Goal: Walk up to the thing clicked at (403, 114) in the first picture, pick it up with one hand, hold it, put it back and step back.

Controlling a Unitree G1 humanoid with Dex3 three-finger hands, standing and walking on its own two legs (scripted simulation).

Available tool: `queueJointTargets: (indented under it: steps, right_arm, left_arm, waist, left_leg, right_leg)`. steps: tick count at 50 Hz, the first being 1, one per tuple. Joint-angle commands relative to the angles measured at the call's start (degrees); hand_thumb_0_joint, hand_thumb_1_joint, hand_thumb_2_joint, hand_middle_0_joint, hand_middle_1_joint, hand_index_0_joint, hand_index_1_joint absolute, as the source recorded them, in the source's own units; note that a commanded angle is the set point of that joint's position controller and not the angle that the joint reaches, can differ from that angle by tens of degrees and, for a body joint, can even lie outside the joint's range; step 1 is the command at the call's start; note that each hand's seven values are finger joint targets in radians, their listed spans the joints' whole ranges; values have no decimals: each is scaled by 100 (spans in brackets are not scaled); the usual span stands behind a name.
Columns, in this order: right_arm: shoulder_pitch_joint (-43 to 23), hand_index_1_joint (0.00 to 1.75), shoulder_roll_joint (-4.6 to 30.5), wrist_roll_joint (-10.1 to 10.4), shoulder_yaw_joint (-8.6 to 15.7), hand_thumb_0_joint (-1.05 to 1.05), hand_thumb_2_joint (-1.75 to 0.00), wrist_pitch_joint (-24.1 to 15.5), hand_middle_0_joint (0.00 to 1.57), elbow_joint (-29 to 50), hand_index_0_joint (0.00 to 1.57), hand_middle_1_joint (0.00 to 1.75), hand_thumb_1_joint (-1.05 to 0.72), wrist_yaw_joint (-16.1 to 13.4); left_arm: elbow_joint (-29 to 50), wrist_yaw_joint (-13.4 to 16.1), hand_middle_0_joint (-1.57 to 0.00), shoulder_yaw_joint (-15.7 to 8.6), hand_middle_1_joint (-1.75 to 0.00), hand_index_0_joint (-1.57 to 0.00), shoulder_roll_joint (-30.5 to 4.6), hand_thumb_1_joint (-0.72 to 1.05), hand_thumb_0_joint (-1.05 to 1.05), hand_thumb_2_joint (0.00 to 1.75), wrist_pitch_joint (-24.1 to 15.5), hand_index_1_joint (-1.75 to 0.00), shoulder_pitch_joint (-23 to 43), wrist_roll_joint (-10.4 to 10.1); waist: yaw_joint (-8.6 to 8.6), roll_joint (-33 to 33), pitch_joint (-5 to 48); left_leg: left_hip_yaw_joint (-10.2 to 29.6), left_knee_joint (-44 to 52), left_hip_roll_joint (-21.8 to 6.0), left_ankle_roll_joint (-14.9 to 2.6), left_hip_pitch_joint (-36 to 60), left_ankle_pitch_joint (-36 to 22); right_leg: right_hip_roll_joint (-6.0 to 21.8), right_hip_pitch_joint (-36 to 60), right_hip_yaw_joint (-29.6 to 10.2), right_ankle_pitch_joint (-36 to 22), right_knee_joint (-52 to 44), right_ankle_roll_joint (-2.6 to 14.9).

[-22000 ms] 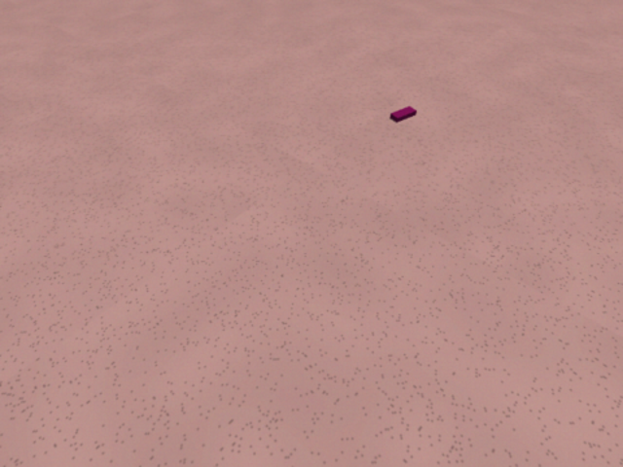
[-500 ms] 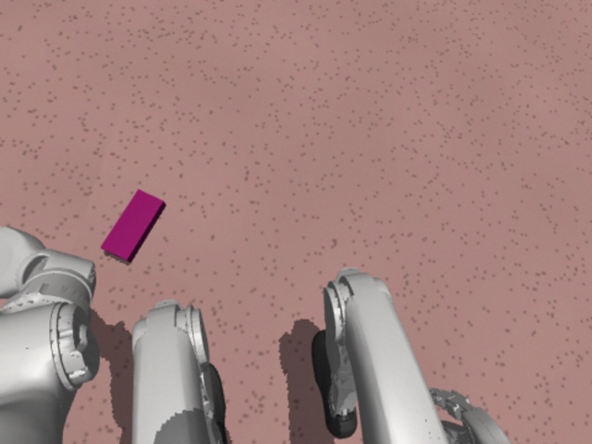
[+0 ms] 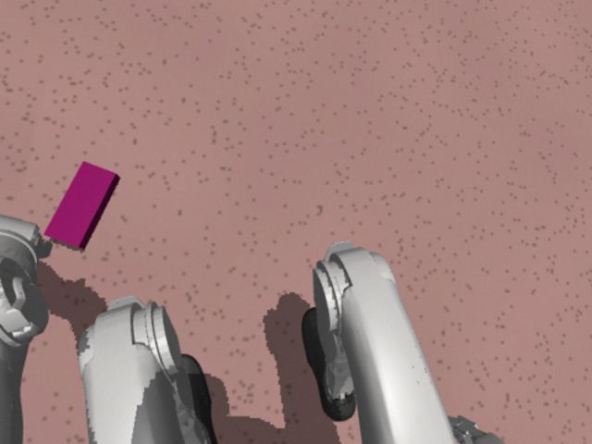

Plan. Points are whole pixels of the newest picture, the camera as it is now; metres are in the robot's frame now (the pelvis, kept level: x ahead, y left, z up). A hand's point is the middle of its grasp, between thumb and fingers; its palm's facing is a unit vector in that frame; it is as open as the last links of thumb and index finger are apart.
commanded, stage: rise first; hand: left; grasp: from above
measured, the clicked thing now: (83, 204) +0.52 +0.26 -0.34
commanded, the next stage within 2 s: approach in 0.66 s
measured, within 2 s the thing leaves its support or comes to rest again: neither
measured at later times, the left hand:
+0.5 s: hand (11, 233) +0.45 +0.31 -0.19, palm faces -0.14 -0.41 -0.90, open 14.0 cm
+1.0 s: hand (39, 218) +0.47 +0.28 -0.22, palm faces -0.17 -0.41 -0.90, open 14.0 cm
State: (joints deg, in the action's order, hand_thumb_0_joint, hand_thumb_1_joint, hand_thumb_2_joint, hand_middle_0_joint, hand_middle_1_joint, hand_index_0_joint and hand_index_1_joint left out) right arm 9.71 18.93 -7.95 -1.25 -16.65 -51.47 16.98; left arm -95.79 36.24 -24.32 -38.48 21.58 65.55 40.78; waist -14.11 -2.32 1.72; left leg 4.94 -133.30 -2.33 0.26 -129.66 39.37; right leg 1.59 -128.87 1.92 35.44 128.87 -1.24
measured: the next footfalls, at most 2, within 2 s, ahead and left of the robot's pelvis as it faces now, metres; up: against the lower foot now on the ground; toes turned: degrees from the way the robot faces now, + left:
none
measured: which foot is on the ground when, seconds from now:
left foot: down 0.00-1.00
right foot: down 0.00-1.00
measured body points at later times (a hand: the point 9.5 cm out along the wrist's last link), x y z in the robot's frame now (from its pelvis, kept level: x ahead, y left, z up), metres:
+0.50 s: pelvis +0.00 +0.00 -0.02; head +0.27 +0.03 +0.34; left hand +0.46 +0.33 -0.14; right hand +0.01 -0.26 -0.13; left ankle +0.08 +0.13 -0.32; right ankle +0.11 -0.13 -0.32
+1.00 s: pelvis +0.00 +0.00 -0.03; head +0.28 +0.04 +0.32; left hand +0.48 +0.30 -0.17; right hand -0.04 -0.26 -0.11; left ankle +0.08 +0.13 -0.32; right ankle +0.11 -0.13 -0.32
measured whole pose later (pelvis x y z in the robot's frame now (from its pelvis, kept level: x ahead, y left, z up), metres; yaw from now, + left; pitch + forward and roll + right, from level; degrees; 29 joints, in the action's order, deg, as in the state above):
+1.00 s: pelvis +0.00 +0.00 -0.03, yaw -4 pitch +32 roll -9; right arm 9.2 21.3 -11.9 -8.8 -19.3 -50.2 21.4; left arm -105.9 41.8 -23.3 -49.3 20.4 74.4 41.7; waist -20.7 1.2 -7.2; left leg 9.6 -140.4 -2.1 0.7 -133.3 39.9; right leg 0.9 -130.6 5.6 34.6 132.8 -1.5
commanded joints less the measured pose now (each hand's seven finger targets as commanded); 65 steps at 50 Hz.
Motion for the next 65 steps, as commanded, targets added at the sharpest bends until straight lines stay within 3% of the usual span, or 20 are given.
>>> queueJointTargets:
  steps: [1, 11, 13, 18, 19, 21, 26, 30, 34, 38, 40, 41, 45, 46, 51, 52, 59, 62, 63, 65]
  right_arm:
    - [1423, 30, 1245, -14, 297, 0, -90, -57, 20, 12, 20, 30, -91, 27]
    - [1537, 30, 1301, -116, 227, 0, -90, -100, 20, -59, 20, 30, -90, 58]
    - [1480, 30, 1321, -129, 191, 0, -90, -113, 20, -35, 20, 30, -90, 61]
    - [1447, 30, 1420, -195, 126, 0, -90, -120, 20, -48, 20, 30, -91, 97]
    - [1435, 30, 1386, -218, 88, 0, -90, -124, 20, -49, 20, 30, -91, 112]
    - [1528, 30, 1433, -205, 79, 0, -90, -142, 20, -87, 20, 30, -91, 115]
    - [1547, 30, 1494, -241, 6, 0, -90, -143, 20, -96, 20, 30, -91, 191]
    - [1542, 30, 1565, -287, -47, 0, -90, -140, 20, -78, 20, 30, -90, 262]
    - [1551, 30, 1677, -264, -37, 0, -90, -141, 20, -66, 20, 30, -91, 324]
    - [1618, 30, 1692, -269, -95, 0, -90, -105, 20, -2, 20, 30, -91, 379]
    - [1608, 30, 1706, -271, -139, 0, -89, -112, 20, -9, 20, 30, -90, 392]
    - [1691, 30, 1697, -288, -190, 0, -89, -133, 20, -94, 20, 30, -90, 399]
    - [1569, 30, 1847, -377, -297, 0, -89, -222, 20, -105, 20, 30, -90, 429]
    - [1701, 30, 1765, -384, -385, 0, -89, -250, 20, -159, 20, 30, -90, 429]
    - [1535, 30, 2000, -514, -579, 0, -90, -341, 20, -32, 20, 30, -91, 493]
    - [1563, 30, 2011, -522, -654, 0, -90, -344, 20, -53, 20, 30, -91, 507]
    - [1249, 30, 2250, -605, -988, 0, -90, -304, 20, 146, 20, 30, -92, 655]
    - [1129, 30, 2285, -593, -1055, 0, -90, -246, 20, 373, 20, 30, -93, 767]
    - [1063, 30, 2321, -611, -1036, 0, -91, -214, 20, 443, 20, 30, -93, 796]
    - [1217, 30, 2295, -495, -1087, 0, -91, -143, 20, 495, 20, 30, -93, 846]
  left_arm:
    - [682, 179, -10, 93, -106, -9, -1708, -55, 0, 100, -60, -106, 1467, 267]
    - [779, 226, -10, 60, -103, -9, -1805, -56, 0, 101, -175, -104, 1716, 328]
    - [502, 267, -11, 125, -102, -10, -1649, -56, 0, 101, -147, -103, 1604, 310]
    - [323, 447, -14, -31, -98, -12, -1837, -54, 0, 99, -134, -100, 1765, 326]
    - [335, 421, -13, 132, -98, -11, -1759, -55, 0, 100, -135, -100, 1904, 362]
    - [423, 477, -14, -46, -95, -12, -1939, -54, 0, 99, -185, -98, 1960, 331]
    - [349, 494, -16, -105, -95, -14, -2088, -51, 0, 96, -169, -97, 1959, 310]
    - [253, 465, -15, 26, -97, -14, -2091, -50, 0, 95, -130, -98, 1972, 331]
    - [281, 503, -15, -128, -97, -13, -2222, -51, 0, 96, -66, -99, 1825, 278]
    - [280, 501, -16, -20, -90, -10, -2191, -60, 0, 104, -45, -96, 1886, 300]
    - [65, 509, -8, 49, -104, -8, -2108, -54, 0, 98, -34, -105, 1921, 250]
    - [204, 559, -8, -59, -104, -7, -2287, -55, 0, 98, -86, -105, 2153, 237]
    - [-579, 656, -8, 329, -106, -8, -1985, -53, 0, 96, -93, -106, 2328, 206]
    - [-187, 722, -8, 275, -105, -8, -2134, -53, 0, 97, -167, -105, 2654, 212]
    - [-658, 1018, -8, 497, -109, -8, -1981, -54, 0, 96, -186, -108, 2909, 100]
    - [-657, 1102, -8, 460, -109, -8, -2140, -54, 0, 96, -196, -108, 3030, 103]
    - [-585, 1565, -8, 323, -108, -7, -2937, -60, 0, 99, -22, -109, 3289, 87]
    - [-406, 1672, -8, 263, -109, -7, -3087, -61, 0, 99, 111, -109, 3373, -23]
    - [-589, 1623, -8, 374, -109, -7, -2908, -61, 0, 98, 185, -110, 3203, -76]
    - [-281, 1603, -8, 267, -107, -6, -3180, -61, 0, 100, 219, -108, 3472, -119]
  waist:
    - [-30, -1116, 4211]
    - [-239, -1144, 3970]
    - [-250, -1188, 3765]
    - [-252, -1383, 3726]
    - [-389, -1370, 3526]
    - [-346, -1403, 3645]
    - [-399, -1446, 3595]
    - [-530, -1423, 3398]
    - [-417, -1649, 3490]
    - [-514, -1684, 3538]
    - [-601, -1556, 3347]
    - [-669, -1473, 3345]
    - [-1005, -1314, 2943]
    - [-1090, -1393, 3008]
    - [-1416, -1700, 2954]
    - [-1461, -1731, 3014]
    - [-1546, -2290, 2804]
    - [-1599, -2370, 2750]
    - [-1649, -2371, 2655]
    - [-1613, -2411, 2886]
  left_leg:
    - [-485, 1174, 164, -118, 2397, -1110]
    - [-407, 916, 127, -124, 2223, -1159]
    - [-344, 963, 116, -104, 2317, -1008]
    - [-263, 964, 95, -58, 2326, -970]
    - [-256, 906, 92, -78, 2281, -894]
    - [-231, 901, 82, -47, 2346, -969]
    - [-206, 830, 85, -59, 2272, -1088]
    - [-160, 775, 81, -77, 2234, -967]
    - [-94, 864, 73, -47, 2393, -1018]
    - [-140, 782, 65, -49, 2325, -1190]
    - [-129, 727, 63, -80, 2132, -1086]
    - [-128, 680, 73, -102, 1968, -1034]
    - [-16, 679, 81, -114, 1919, -610]
    - [28, 678, 63, -87, 2102, -722]
    - [147, 726, 61, -39, 2390, -721]
    - [184, 689, 49, -29, 2416, -807]
    - [200, 527, 13, -13, 2590, -1155]
    - [282, 494, 3, -1, 2660, -1366]
    - [232, 469, 7, -26, 2561, -1389]
    - [276, 489, -29, -22, 2489, -1374]
  right_leg:
    - [-201, 2535, 457, -986, -1223, 197]
    - [-225, 2362, 555, -1043, -1043, 192]
    - [-224, 2176, 593, -894, -1041, 209]
    - [-236, 2050, 655, -863, -939, 226]
    - [-241, 1959, 670, -807, -951, 221]
    - [-247, 2014, 691, -863, -943, 221]
    - [-253, 2044, 731, -993, -884, 213]
    - [-274, 1999, 798, -900, -884, 211]
    - [-266, 1956, 843, -954, -818, 233]
    - [-318, 2189, 822, -1130, -823, 234]
    - [-327, 2127, 823, -1060, -842, 223]
    - [-316, 2196, 827, -1050, -882, 197]
    - [-306, 2007, 903, -694, -916, 188]
    - [-310, 2042, 928, -816, -958, 172]
    - [-308, 2116, 1027, -930, -921, 200]
    - [-292, 2154, 1046, -1046, -912, 184]
    - [-280, 2565, 1102, -1581, -797, 118]
    - [-247, 2683, 1154, -1802, -713, 91]
    - [-270, 2771, 1149, -1867, -732, 76]
    - [-337, 2853, 1133, -1856, -816, 76]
